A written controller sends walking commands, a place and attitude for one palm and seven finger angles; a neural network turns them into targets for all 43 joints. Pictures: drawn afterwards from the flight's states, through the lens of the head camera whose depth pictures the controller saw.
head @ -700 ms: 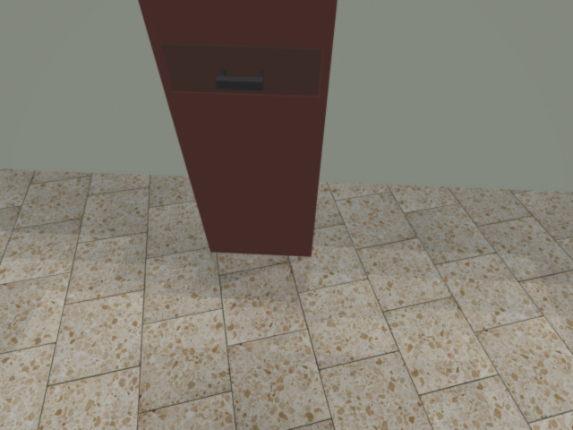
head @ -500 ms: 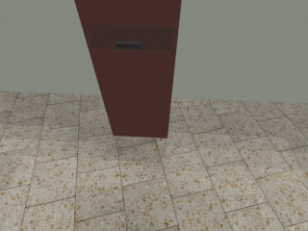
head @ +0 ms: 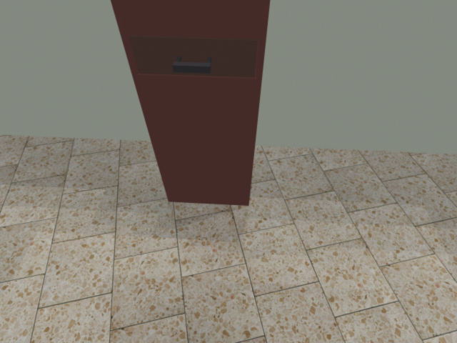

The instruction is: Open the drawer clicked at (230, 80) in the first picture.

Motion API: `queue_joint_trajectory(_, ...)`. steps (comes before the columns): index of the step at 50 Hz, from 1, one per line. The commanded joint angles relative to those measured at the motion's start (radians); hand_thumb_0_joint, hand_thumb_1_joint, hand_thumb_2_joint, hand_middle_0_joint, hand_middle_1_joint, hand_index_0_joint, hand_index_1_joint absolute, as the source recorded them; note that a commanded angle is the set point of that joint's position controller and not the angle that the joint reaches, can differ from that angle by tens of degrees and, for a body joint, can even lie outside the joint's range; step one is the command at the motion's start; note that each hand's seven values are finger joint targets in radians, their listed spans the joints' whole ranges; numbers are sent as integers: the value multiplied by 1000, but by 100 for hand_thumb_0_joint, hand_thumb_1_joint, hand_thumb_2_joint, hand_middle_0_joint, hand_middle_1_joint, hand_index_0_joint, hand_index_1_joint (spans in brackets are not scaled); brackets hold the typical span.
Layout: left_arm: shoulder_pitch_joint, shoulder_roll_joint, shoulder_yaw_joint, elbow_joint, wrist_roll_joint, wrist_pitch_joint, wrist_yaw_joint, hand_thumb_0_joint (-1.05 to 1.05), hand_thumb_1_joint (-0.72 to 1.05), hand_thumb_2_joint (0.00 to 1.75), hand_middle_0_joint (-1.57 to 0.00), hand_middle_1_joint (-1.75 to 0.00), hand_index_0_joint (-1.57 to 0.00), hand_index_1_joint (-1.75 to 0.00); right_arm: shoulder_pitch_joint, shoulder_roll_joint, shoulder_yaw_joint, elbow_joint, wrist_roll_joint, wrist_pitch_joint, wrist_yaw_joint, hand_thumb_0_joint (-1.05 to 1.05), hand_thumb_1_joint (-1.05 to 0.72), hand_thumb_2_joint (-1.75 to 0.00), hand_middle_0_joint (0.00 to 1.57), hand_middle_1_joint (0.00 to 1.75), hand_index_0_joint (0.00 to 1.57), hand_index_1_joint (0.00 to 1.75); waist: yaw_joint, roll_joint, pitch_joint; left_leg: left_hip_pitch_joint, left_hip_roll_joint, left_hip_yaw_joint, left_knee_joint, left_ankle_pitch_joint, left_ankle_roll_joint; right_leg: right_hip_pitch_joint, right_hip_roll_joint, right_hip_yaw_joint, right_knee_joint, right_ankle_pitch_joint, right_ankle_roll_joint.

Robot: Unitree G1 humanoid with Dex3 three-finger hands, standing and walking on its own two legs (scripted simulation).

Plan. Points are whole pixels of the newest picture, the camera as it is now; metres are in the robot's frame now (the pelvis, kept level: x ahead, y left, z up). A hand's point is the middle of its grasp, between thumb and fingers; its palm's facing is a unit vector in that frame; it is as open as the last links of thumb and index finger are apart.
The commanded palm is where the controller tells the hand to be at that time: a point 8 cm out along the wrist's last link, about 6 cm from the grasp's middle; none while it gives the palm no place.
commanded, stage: look at it before walking up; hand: left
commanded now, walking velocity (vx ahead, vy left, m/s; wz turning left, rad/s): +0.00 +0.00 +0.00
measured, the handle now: (193, 63) +0.86 +0.16 +0.05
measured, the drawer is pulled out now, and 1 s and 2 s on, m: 0.00 0.00 0.00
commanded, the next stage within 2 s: take the last steps up to it in 0.14 s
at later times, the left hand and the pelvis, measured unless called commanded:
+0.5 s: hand out of the picture +0.01 +0.18 -0.19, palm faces +0.04 -0.98 -0.19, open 7.4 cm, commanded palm none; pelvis +0.03 +0.00 -0.01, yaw +0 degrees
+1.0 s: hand (172, 321) +0.20 +0.14 -0.19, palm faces +0.03 -0.98 -0.19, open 7.3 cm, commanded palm none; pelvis +0.16 -0.04 -0.01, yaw +0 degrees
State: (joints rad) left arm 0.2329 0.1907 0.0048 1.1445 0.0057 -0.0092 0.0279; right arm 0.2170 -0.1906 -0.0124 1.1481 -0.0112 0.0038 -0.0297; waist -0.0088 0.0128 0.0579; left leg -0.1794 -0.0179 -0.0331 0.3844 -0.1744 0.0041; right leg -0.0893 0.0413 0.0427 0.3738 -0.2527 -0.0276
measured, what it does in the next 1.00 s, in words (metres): walks ahead: right foot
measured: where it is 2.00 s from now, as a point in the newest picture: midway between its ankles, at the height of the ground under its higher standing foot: (250, 325)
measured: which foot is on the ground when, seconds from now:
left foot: down 0.00-0.80, up 0.82-1.00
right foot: down 0.00-0.56, up 0.58-0.80, down 0.82-1.00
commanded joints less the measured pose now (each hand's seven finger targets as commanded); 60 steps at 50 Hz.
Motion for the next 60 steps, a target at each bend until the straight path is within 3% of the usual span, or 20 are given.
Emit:
queue_joint_trajectory(1,46,133,28,-25,-1,-15,8,0,90,90,-20,-30,-20,-30,35,-124,-21,-30,0,-14,-13,0,-90,-90,20,30,20,30,0,-10,2,60,109,-77,-40,135,28,-92,-125,79,-83,143,-22)
queue_joint_trajectory(15,85,76,17,-8,0,-8,10,0,90,90,-20,-30,-20,-30,73,-69,-10,-13,-6,-5,-9,0,-90,-90,20,30,20,30,-2,-21,-15,64,98,-60,-25,21,20,-93,-115,84,-88,0,-19)
queue_joint_trajectory(19,103,94,37,-17,8,7,-6,0,90,90,-20,-30,-20,-30,82,-73,-21,-25,-18,3,2,0,-90,-90,20,30,20,30,7,-48,112,-79,65,-41,15,-258,28,-169,-119,136,-111,-336,-60)
queue_joint_trajectory(24,131,89,58,-29,8,-5,-10,0,90,90,-20,-30,-20,-30,128,-43,-28,-40,-17,-21,3,0,-90,-90,20,30,20,30,-8,-89,118,-103,51,41,145,-173,24,-156,-163,179,-68,-294,-120)
queue_joint_trajectory(26,122,64,61,-41,10,-8,-14,0,90,90,-20,-30,-20,-30,195,-49,-32,-23,-17,-34,-1,0,-90,-90,20,30,20,30,-30,27,124,-33,100,-47,61,-144,55,-215,-94,100,80,-197,-102)
queue_joint_trajectory(28,74,28,55,-73,12,-18,-18,0,90,90,-20,-30,-20,-30,367,-113,-50,25,-29,-47,-16,0,-90,-90,20,30,20,30,-80,238,79,214,321,-400,-87,5,197,-463,11,-84,467,-166,-44)
queue_joint_trajectory(29,1,30,51,-109,13,-28,-15,0,90,90,-20,-30,-20,-30,433,-113,-49,34,-33,-47,-21,0,-90,-90,20,30,20,30,-105,211,94,264,400,-479,-122,176,265,-594,-14,-66,637,-305,-36)
queue_joint_trajectory(31,-66,19,55,-142,10,-36,-21,0,90,90,-20,-30,-20,-30,416,-95,-45,20,-31,-54,-21,0,-90,-90,20,30,20,30,-84,43,93,197,411,-399,-112,270,272,-603,-95,-15,694,-272,-31)
queue_joint_trajectory(34,-51,-5,58,-166,9,-26,-46,0,90,90,-20,-30,-20,-30,317,-87,-41,-4,-28,-69,-22,0,-90,-90,20,30,20,30,-33,135,53,66,317,-216,-138,112,196,-441,-120,-50,507,-181,-18)
queue_joint_trajectory(38,118,14,76,-101,10,-24,-54,0,90,90,-20,-30,-20,-30,258,-79,-45,-16,-19,-54,-15,0,-90,-90,20,30,20,30,55,45,15,-195,188,-51,7,-115,109,24,-34,-157,180,1,-12)
queue_joint_trajectory(39,219,69,90,-70,14,-33,-45,0,90,90,-20,-30,-20,-30,256,-50,-40,-25,-12,-53,-9,0,-90,-90,20,30,20,30,101,-83,-13,-319,107,24,199,-180,73,189,-121,-24,80,-127,-47)
queue_joint_trajectory(40,314,164,110,-50,14,-40,-28,0,90,90,-20,-30,-20,-30,242,11,-31,-61,-3,-54,2,0,-90,-90,20,30,20,30,136,-310,-40,-479,7,145,471,-343,30,271,-367,323,-88,-275,-142)
queue_joint_trajectory(41,329,179,111,-50,6,-28,-21,0,90,90,-20,-30,-20,-30,166,-8,-40,-92,-8,-45,9,0,-90,-90,20,30,20,30,144,-267,-18,-493,39,85,690,-474,34,163,-459,456,-204,-395,-203)
queue_joint_trajectory(45,71,85,83,-120,28,-34,5,0,90,90,-20,-30,-20,-30,158,33,-46,-84,-15,-24,26,0,-90,-90,20,30,20,30,3,-159,61,-356,162,6,664,-344,30,-210,-401,253,-175,-302,-194)
queue_joint_trajectory(50,42,95,85,-114,15,-39,-22,0,90,90,-20,-30,-20,-30,265,51,-37,-62,-16,-39,34,0,-90,-90,20,30,20,30,-55,-53,28,43,57,189,157,-75,-4,-333,-228,-5,-31,-185,-122)
queue_joint_trajectory(51,49,74,83,-119,10,-34,-28,0,90,90,-20,-30,-20,-30,309,12,-39,-43,-18,-49,28,0,-90,-90,20,30,20,30,-66,48,13,126,74,147,79,-92,3,-352,-179,-40,94,-131,-98)
queue_joint_trajectory(53,-8,15,67,-177,5,-43,-39,0,90,90,-20,-30,-20,-30,463,-154,-79,-26,-39,-61,0,0,-90,-90,20,30,20,30,-136,329,-43,311,460,-411,-116,0,236,-613,-25,-172,607,-334,-8)
queue_joint_trajectory(54,-99,31,66,-204,15,-47,-37,0,90,90,-20,-30,-20,-30,465,-168,-79,-25,-42,-58,-3,0,-90,-90,20,30,20,30,-150,190,4,267,488,-440,-118,60,285,-679,-60,-87,753,-350,-15)
queue_joint_trajectory(57,-135,25,66,-215,7,-49,-48,0,90,90,-20,-30,-20,-30,279,-113,-60,-82,-36,-73,-6,0,-90,-90,20,30,20,30,-60,161,63,116,408,-213,-86,294,208,-622,-163,-12,674,-243,-2)
queue_joint_trajectory(60,29,1,62,-148,11,-41,-62,0,90,90,-20,-30,-20,-30,147,-123,-60,-103,-28,-61,-7,0,-90,-90,20,30,20,30,11,153,-34,-5,252,36,28,191,95,-226,-75,-159,266,-85,9)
